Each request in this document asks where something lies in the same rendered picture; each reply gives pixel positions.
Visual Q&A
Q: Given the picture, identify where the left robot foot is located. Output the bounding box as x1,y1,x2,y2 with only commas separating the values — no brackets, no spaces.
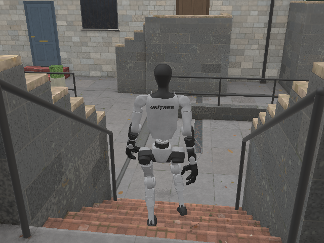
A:
147,215,157,226

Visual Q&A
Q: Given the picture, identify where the robot left hand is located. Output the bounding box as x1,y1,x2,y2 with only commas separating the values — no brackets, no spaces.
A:
126,146,140,159

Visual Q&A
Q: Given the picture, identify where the robot right hand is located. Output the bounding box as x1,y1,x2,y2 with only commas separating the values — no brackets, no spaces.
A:
181,164,198,185

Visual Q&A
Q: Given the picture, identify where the robot head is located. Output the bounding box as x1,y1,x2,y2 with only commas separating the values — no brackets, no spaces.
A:
151,64,175,99

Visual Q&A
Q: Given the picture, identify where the robot left upper arm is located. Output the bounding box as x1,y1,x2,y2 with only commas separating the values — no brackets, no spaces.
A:
131,95,148,133

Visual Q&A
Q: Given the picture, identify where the robot right upper arm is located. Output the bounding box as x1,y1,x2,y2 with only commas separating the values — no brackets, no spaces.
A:
177,95,192,136

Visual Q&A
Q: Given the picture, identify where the robot right forearm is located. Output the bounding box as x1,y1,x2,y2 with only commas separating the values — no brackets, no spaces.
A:
184,126,197,165

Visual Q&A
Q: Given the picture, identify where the robot left forearm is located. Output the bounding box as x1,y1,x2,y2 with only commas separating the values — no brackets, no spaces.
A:
127,123,138,149

